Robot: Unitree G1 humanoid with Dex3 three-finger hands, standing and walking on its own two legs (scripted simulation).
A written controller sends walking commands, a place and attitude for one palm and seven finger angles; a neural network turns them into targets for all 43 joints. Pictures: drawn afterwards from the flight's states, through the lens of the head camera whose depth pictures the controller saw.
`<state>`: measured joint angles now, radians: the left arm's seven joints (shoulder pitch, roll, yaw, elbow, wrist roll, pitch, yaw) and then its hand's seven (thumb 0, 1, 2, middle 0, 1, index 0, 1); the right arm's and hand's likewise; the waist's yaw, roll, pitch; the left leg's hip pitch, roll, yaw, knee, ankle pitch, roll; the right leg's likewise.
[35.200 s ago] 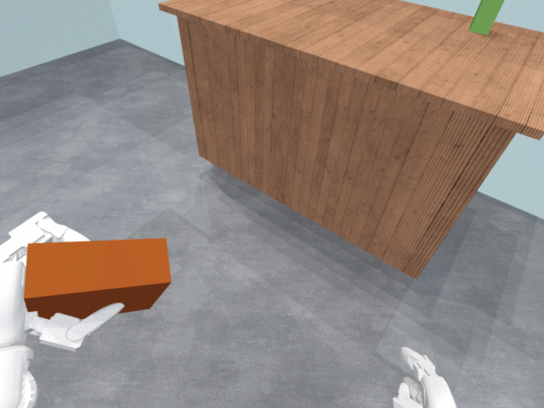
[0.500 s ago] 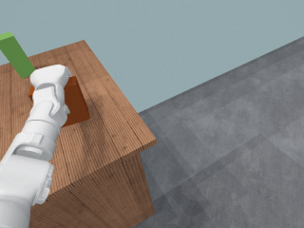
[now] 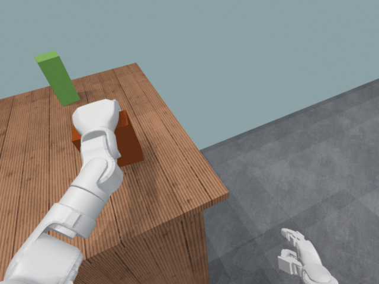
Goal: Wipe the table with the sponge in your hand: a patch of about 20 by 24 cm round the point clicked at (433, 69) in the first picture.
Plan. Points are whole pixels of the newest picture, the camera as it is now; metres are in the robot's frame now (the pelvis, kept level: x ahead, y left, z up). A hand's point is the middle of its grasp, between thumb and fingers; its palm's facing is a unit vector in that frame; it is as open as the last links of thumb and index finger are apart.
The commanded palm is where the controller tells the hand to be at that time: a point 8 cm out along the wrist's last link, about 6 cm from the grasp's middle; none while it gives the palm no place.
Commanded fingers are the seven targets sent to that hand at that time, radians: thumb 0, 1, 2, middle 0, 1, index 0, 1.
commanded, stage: wipe back along the third lane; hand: left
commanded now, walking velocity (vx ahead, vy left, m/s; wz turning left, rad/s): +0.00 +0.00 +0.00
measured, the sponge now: (114, 150) +0.38 +0.22 +0.11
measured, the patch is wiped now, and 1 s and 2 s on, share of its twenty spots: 0.95 0.95 0.95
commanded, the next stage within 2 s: slide back across to the middle lane in 1.14 s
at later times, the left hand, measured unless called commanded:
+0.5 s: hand (102, 146) +0.33 +0.21 +0.17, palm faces +0.27 -0.21 -0.94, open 9.6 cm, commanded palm +0.27 +0.19 +0.19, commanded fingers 0.00 0.10 1.30 -1.20 -1.60 -1.20 -1.60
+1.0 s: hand (117, 159) +0.29 +0.16 +0.17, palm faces +0.32 -0.27 -0.91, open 9.6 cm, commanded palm +0.23 +0.16 +0.19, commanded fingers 0.00 0.10 1.30 -1.20 -1.60 -1.20 -1.60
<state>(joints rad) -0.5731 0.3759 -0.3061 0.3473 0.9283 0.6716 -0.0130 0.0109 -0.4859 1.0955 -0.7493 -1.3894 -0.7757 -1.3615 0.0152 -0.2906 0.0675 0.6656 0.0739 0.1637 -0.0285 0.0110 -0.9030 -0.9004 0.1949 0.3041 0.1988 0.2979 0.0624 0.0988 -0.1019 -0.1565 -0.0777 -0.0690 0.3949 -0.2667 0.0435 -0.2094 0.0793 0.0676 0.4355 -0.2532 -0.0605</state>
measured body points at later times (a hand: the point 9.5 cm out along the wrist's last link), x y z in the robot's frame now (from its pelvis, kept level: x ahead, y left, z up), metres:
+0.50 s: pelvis +0.01 +0.03 -0.01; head -0.01 -0.01 +0.44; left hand +0.31 +0.22 +0.22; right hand +0.25 -0.15 -0.09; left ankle -0.04 +0.10 -0.74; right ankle -0.02 -0.08 -0.74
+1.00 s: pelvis -0.01 +0.01 -0.01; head -0.04 -0.04 +0.44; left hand +0.27 +0.17 +0.22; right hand +0.22 -0.19 -0.09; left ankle -0.04 +0.10 -0.74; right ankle -0.02 -0.08 -0.74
